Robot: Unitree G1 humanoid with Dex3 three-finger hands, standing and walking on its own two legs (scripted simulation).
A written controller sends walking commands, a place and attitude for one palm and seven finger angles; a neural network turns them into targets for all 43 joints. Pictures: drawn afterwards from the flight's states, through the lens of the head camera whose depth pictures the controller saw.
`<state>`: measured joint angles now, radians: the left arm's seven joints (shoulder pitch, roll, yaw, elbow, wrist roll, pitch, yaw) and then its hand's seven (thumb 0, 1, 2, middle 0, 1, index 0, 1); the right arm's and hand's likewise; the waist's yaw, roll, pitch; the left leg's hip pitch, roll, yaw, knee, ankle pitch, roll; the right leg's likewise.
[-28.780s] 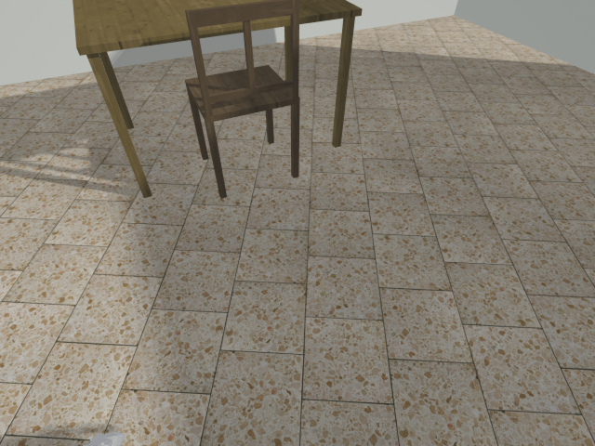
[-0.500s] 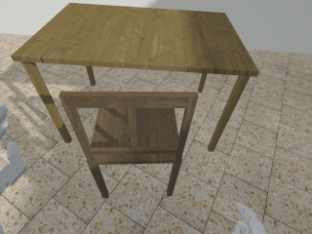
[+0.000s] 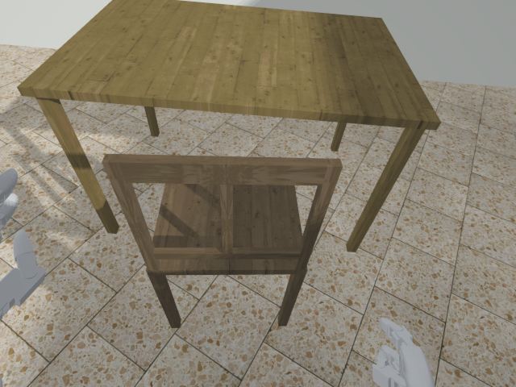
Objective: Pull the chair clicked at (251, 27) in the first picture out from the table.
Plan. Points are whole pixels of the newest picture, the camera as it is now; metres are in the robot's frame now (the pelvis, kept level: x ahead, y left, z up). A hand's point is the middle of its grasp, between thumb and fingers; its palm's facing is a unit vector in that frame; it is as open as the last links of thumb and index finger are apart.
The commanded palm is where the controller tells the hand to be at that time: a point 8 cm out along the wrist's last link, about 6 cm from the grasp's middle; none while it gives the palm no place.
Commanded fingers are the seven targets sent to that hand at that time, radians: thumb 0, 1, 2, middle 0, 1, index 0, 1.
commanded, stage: let the arm hang, fingers relaxed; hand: left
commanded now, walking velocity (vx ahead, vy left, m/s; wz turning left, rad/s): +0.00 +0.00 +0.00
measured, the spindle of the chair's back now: (227, 220) +0.47 +0.10 -0.09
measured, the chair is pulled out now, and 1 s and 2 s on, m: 0.21 0.21 0.21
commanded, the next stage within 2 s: look to check the result in 1.18 s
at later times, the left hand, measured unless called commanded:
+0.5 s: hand out of the picture +0.00 +0.17 -0.18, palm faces +0.03 -0.98 -0.19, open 6.9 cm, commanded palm none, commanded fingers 0.00 0.90 0.90 -0.20 -0.30 -0.20 -0.30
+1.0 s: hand out of the picture +0.00 +0.15 -0.17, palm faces +0.02 -0.98 -0.21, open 7.2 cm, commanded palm none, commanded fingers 0.00 0.90 0.90 -0.20 -0.30 -0.20 -0.30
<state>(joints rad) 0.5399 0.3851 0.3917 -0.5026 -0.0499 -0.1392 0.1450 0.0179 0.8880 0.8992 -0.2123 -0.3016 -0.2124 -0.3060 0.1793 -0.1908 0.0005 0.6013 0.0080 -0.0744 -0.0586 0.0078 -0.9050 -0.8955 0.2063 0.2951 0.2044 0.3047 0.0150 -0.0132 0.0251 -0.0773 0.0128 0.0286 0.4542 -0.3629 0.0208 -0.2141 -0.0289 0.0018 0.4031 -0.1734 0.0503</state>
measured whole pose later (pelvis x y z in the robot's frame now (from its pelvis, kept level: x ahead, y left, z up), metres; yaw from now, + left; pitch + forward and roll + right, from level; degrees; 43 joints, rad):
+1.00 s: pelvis -0.02 -0.02 +0.00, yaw -1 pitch -2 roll +0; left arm 0.24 0.15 0.02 1.13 0.01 0.01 0.04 0.02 0.94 0.90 -0.20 -0.30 -0.20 -0.30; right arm 0.32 -0.12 -0.01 1.09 -0.02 0.00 -0.03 0.00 -0.91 -0.90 0.20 0.29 0.20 0.30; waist -0.01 0.02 0.03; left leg -0.07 0.02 0.04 0.41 -0.31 -0.01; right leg -0.24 -0.02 0.00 0.42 -0.16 0.01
